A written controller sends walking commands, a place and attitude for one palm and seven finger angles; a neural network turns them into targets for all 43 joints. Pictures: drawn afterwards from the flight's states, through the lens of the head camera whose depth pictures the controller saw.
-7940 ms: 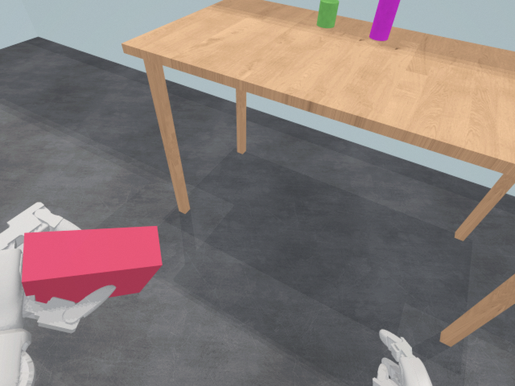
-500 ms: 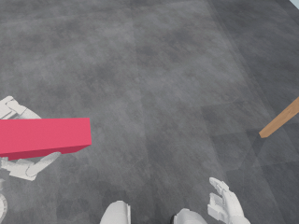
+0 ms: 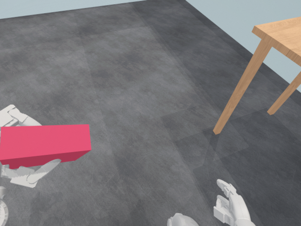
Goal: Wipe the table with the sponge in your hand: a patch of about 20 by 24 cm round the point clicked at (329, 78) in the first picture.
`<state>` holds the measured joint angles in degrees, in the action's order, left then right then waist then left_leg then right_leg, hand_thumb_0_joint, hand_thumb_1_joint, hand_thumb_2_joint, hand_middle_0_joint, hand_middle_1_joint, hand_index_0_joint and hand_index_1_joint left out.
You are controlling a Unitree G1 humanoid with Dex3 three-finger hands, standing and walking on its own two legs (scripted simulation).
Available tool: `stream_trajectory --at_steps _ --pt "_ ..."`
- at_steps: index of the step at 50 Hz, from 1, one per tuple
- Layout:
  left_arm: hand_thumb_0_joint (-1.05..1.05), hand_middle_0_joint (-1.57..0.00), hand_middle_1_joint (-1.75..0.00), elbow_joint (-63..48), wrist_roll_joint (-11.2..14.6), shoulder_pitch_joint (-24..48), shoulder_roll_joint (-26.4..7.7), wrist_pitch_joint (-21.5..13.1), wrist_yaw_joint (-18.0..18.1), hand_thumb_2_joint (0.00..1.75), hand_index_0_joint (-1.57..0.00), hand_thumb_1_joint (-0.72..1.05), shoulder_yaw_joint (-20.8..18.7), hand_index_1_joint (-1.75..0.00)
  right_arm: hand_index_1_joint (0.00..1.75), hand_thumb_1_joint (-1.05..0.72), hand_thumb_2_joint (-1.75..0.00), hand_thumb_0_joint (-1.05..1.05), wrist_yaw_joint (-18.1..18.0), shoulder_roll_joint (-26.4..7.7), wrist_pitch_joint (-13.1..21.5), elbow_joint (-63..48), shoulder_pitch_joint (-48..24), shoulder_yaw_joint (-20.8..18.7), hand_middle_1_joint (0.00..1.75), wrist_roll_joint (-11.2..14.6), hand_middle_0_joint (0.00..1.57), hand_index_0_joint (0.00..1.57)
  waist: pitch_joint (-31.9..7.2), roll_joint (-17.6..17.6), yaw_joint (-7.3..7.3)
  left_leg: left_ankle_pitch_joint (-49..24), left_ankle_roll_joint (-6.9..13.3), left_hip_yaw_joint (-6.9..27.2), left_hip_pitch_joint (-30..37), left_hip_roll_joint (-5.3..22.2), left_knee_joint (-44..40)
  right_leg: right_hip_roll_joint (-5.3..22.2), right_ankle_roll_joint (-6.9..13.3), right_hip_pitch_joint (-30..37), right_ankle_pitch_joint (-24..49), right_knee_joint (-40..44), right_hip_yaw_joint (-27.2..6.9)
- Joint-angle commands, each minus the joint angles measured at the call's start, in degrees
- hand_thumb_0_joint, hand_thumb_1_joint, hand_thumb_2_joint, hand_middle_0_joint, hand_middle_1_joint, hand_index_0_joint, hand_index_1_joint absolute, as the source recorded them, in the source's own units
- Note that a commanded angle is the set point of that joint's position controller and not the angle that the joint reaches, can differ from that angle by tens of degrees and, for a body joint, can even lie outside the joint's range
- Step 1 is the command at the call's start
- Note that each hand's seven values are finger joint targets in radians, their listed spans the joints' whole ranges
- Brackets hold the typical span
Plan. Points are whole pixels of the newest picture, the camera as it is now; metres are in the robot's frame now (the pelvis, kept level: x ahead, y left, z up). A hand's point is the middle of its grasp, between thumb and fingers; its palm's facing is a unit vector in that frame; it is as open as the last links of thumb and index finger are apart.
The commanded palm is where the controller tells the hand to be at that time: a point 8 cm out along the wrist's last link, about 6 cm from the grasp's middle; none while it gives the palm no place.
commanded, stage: turn to face it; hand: left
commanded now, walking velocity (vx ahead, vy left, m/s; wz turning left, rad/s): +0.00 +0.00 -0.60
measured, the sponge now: (59, 146) +0.23 +0.21 +0.15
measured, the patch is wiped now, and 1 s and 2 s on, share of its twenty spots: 0.00 0.00 0.00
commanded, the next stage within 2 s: none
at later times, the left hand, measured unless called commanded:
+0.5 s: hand (99, 151) +0.21 +0.12 +0.18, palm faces +0.10 -0.86 -0.51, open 9.4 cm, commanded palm +0.17 +0.18 +0.19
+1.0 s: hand (190, 194) +0.16 -0.03 +0.17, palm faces -0.23 -0.79 -0.56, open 9.4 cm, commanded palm +0.14 +0.05 +0.19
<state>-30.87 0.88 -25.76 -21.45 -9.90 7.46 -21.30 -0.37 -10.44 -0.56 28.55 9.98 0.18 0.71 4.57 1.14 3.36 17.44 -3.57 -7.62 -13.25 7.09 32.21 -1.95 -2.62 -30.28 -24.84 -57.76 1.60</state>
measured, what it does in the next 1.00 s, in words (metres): walks backwards, turning right: right foot, then left foot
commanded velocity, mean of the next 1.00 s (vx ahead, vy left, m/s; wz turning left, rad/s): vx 0.00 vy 0.00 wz -0.60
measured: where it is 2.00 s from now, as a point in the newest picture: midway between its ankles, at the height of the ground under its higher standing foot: outside the picture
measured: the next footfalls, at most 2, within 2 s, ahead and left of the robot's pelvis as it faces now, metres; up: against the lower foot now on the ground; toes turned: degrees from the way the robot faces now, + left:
right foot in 0.12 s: +0.04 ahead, -0.14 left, +0.00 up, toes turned -11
left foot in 0.50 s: +0.00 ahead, +0.09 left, +0.00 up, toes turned -13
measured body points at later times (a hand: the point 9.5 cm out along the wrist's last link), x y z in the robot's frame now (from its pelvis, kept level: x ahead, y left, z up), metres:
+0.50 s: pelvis -0.07 -0.04 +0.00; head -0.02 -0.05 +0.44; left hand +0.20 +0.17 +0.20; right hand +0.01 -0.35 -0.08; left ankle -0.04 +0.09 -0.73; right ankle +0.01 -0.14 -0.73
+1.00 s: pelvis -0.16 -0.08 +0.00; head -0.11 -0.14 +0.44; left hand +0.17 +0.01 +0.20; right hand -0.16 -0.37 -0.11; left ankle -0.09 +0.05 -0.66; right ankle -0.16 -0.18 -0.73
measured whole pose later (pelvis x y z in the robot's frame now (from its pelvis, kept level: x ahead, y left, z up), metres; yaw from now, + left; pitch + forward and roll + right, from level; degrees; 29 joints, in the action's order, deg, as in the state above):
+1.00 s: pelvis -0.16 -0.08 +0.00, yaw -36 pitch +1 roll +1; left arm -35.2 2.9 -31.6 -24.4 -11.3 7.4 -23.8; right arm -0.1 -13.1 -3.1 31.7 7.3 -0.4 0.6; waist 9.5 -1.1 -1.7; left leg 26.7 -5.8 -3.2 -27.7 4.2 62.2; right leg -1.9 3.8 -21.2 -12.5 -33.1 0.8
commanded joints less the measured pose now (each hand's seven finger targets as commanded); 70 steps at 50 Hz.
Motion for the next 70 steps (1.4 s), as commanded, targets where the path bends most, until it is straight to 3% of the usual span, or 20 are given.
stream_trajectory --at_steps 1,5,6,7,8,11,22,24,26,29,38,39,41,44,57,59,60,62,66,70 --pt "0.0 -1.2 -1.6 -12.34 0.78 7.66 -7.07 -3.92 0.67 1.3 -1.2 0.1 -2.21 -1.6 0.3 -0.9 -0.9 0.0 0.11 -9.22 4.69 -6.72 -0.84 -3.35 0.3 0.47 0.2 0.2 -3.69 -16.17 -2.72 -19.56 6.92 1.24 -1.15 15.35 -9.36 3.0 -1.32 7.28 -0.96 10.06 4.19" --pt "0.0 -1.2 -1.6 -11.07 0.51 9.2 -9.54 -3.31 0.78 1.3 -1.2 0.1 -4.67 -1.6 0.3 -0.9 -0.9 0.0 0.32 -9.0 5.8 -6.6 -0.01 -3.2 0.3 0.45 0.2 0.2 -7.65 -10.71 -2.22 -14.4 2.95 -1.66 -2.3 11.58 5.48 2.3 0.15 20.78 12.16 28.48 5.52" --pt "0.0 -1.2 -1.6 -11.54 0.23 9.45 -11.46 -3.67 1.12 1.3 -1.2 0.1 -6.1 -1.6 0.3 -0.9 -0.9 0.0 0.43 -7.56 5.77 -6.63 0.41 -2.96 0.3 0.71 0.2 0.2 -9.49 0.73 -2.39 -6.13 0.59 -3.73 -5.91 6.55 17.09 8.93 3.64 24.67 26.76 32.82 -3.53" --pt "0.0 -1.2 -1.6 -11.25 0.55 6.84 -15.58 -4.2 1.94 1.3 -1.2 0.1 -10.51 -1.6 0.3 -0.9 -0.9 0.0 0.06 -5.92 5.63 -7.9 -2.89 -2.0 0.3 0.34 0.2 0.2 -10.14 13.88 -0.94 19.05 -1.74 -1.64 -19.32 -1.13 29.27 19.37 10.35 29.43 52.75 33.69 -22.6" --pt "0.0 -1.2 -1.6 -9.9 2.28 2.6 -15.01 -2.96 1.88 1.3 -1.2 0.1 -11.39 -1.6 0.3 -0.9 -0.9 0.0 -0.05 -7.03 4.74 -7.79 -4.97 -2.91 0.3 0.9 0.2 0.2 -14.24 16.92 -0.41 19.34 -1.89 6.48 -18.88 -1.8 37.28 21.62 10.59 26.58 50.49 35.22 -29.02" --pt "0.0 -1.2 -1.6 -17.38 3.25 -4.86 -14.03 -4.37 2.17 1.3 -1.2 0.1 -13.55 -1.6 0.3 -0.9 -0.9 0.0 0.55 -4.39 1.71 -6.17 -5.99 -0.87 0.3 -0.04 0.2 0.2 -17.34 3.2 -1.76 10.93 -2.25 9.37 -21.79 -1.08 40.69 17.72 12.27 31.71 44.72 30.78 -20.28" --pt "0.0 -1.2 -1.6 -12.42 2.37 -5.89 -11.14 -3.67 2.26 1.3 -1.2 0.1 -10.75 -1.6 0.3 -0.9 -0.9 0.0 -0.09 -8.07 -0.66 -6.27 -3.24 -2.81 0.3 0.26 0.2 0.2 -14.04 5.08 -2.06 7.09 0.49 4.99 -0.36 -4.64 1.22 12.54 9.97 13.3 12.65 37.99 -23.96" --pt "0.0 -1.2 -1.6 -14.72 2.12 -2.39 -11.11 -4.18 1.75 1.3 -1.2 0.1 -9.21 -1.6 0.3 -0.9 -0.9 0.0 -0.76 -9.0 -0.1 -6.54 -2.39 -3.18 0.3 0.15 0.2 0.2 -12.71 -0.67 -2.84 4.48 3.46 8.14 8.38 0.64 -10.75 7.9 6.09 5.93 8.5 31.27 -20.96" --pt "0.0 -1.2 -1.6 -15.44 0.99 0.0 -11.39 -4.84 1.25 1.3 -1.2 0.1 -9.36 -1.6 0.3 -0.9 -0.9 0.0 -1.53 -9.81 0.72 -7.86 -4.19 -3.57 0.3 0.12 0.2 0.2 -8.78 -19.1 -1.41 0.98 11.89 21.25 5.03 18.84 -18.14 -0.82 1.18 -3.07 -3.97 4.54 -6.66" --pt "0.0 -1.2 -1.6 -15.93 -0.21 4.93 -9.31 -4.74 0.81 1.3 -1.2 0.1 -5.39 -1.6 0.3 -0.9 -0.9 0.0 -1.22 -8.48 2.45 -6.91 -3.91 -3.69 0.3 0.06 0.2 0.2 -2.54 -15.41 -1.97 -8.66 12.27 11.52 -3.48 18.31 -14.28 3.84 -0.52 -3.48 -2.66 -11.28 -3.3" --pt "0.0 -1.2 -1.6 -11.8 0.33 7.72 -9.38 -3.71 1.11 1.3 -1.2 0.1 -4.63 -1.6 0.3 -0.9 -0.9 0.0 0.5 -9.51 6.19 -6.56 0.65 -3.57 0.3 0.31 0.2 0.2 -7.53 -16.33 -2.47 -18.05 3.48 -1.4 0.1 12.34 1.8 1.49 -0.22 18.47 8.82 27.71 7.12" --pt "0.0 -1.2 -1.6 -12.4 0.41 7.98 -10.2 -4.05 1.15 1.3 -1.2 0.1 -5.27 -1.6 0.3 -0.9 -0.9 0.0 0.9 -8.41 6.06 -6.63 0.66 -3.12 0.3 0.66 0.2 0.2 -9.06 -9.19 -2.55 -13.48 1.84 -2.55 -2.38 9.94 9.84 5.58 1.92 22.63 17.03 32.25 2.51" --pt "0.0 -1.2 -1.6 -11.03 1.86 3.95 -15.14 -3.93 1.95 1.3 -1.2 0.1 -11.13 -1.6 0.3 -0.9 -0.9 0.0 0.26 -6.59 5.21 -8.35 -2.96 -2.7 0.3 0.91 0.2 0.2 -12.49 16.84 -0.5 19.08 -1.88 1.97 -19.41 -2.01 32.6 20.94 11.1 27.25 48.42 35.71 -26.73" --pt "0.0 -1.2 -1.6 -15.36 3.35 -5.71 -14.05 -4.51 1.95 1.3 -1.2 0.1 -13.56 -1.6 0.3 -0.9 -0.9 0.0 0.54 -4.33 1.7 -6.79 -5.1 -0.88 0.3 0.26 0.2 0.2 -16.83 4.65 -1.58 11.88 -2.08 9.5 -23.64 -0.2 39.14 19.21 13.08 34.03 45.49 30.76 -20.28" --pt "0.0 -1.2 -1.6 -14.1 1.97 -2.49 -10.68 -3.18 2.22 1.3 -1.2 0.1 -8.24 -1.6 0.3 -0.9 -0.9 0.0 -0.61 -8.25 -1.29 -6.78 -3.59 -2.79 0.3 0.3 0.2 0.2 -13.95 4.99 -1.97 4.95 0.72 5.26 1.01 -3.99 -1.15 12.97 9.76 14.35 15.89 36.93 -23.97" --pt "0.0 -1.2 -1.6 -15.75 1.64 0.19 -11.29 -3.79 1.9 1.3 -1.2 0.1 -7.88 -1.6 0.3 -0.9 -0.9 0.0 -1.22 -9.06 -0.73 -6.92 -3.0 -3.22 0.3 -0.02 0.2 0.2 -11.71 -1.99 -2.6 2.87 4.12 9.31 9.53 2.31 -11.25 7.63 5.83 4.58 9.28 30.32 -20.86" --pt "0.0 -1.2 -1.6 -16.4 1.26 1.36 -11.04 -4.26 1.52 1.3 -1.2 0.1 -7.77 -1.6 0.3 -0.9 -0.9 0.0 -1.51 -10.12 -0.32 -7.72 -3.75 -3.65 0.3 -0.25 0.2 0.2 -9.14 -11.28 -2.04 -1.78 7.72 16.18 11.59 10.94 -13.44 1.93 2.93 -2.87 2.61 21.71 -14.75" --pt "0.0 -1.2 -1.6 -13.62 0.24 1.31 -11.39 -4.14 1.33 1.3 -1.2 0.1 -8.34 -1.6 0.3 -0.9 -0.9 0.0 -1.79 -8.14 0.67 -8.06 -4.67 -3.33 0.3 -0.2 0.2 0.2 -6.89 -19.46 -1.44 -0.26 13.46 19.23 -3.22 21.03 -18.35 1.18 0.25 0.41 -3.45 -7.9 -3.99" --pt "0.0 -1.2 -1.6 -14.38 0.64 5.07 -7.4 -4.32 0.79 1.3 -1.2 0.1 -3.11 -1.6 0.3 -0.9 -0.9 0.0 -0.33 -8.84 3.13 -7.2 -2.36 -3.4 0.3 0.77 0.2 0.2 -3.11 -17.29 -1.83 -15.88 8.49 2.87 -2.59 15.52 -10.74 4.25 -0.91 2.58 -3.03 2.6 1.42" --pt "0.0 -1.2 -1.6 -12.52 0.61 8.11 -8.27 -3.75 0.94 1.3 -1.2 0.1 -3.35 -1.6 0.3 -0.9 -0.9 0.0 0.22 -9.73 5.26 -6.78 0.11 -3.36 0.3 0.29 0.2 0.2 -5.88 -16.42 -2.57 -19.45 4.6 -0.21 -0.71 13.32 -1.66 1.22 -0.81 14.83 3.93 21.28 6.84"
